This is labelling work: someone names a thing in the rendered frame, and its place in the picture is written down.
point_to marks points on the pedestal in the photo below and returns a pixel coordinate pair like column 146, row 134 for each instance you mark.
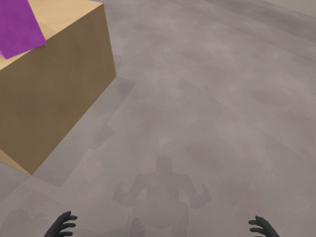
column 44, row 91

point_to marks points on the robot left hand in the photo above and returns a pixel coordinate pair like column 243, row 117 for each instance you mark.
column 58, row 225

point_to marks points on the robot right hand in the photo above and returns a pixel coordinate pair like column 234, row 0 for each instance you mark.
column 268, row 231

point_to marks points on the carton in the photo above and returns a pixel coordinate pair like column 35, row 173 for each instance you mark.
column 19, row 28

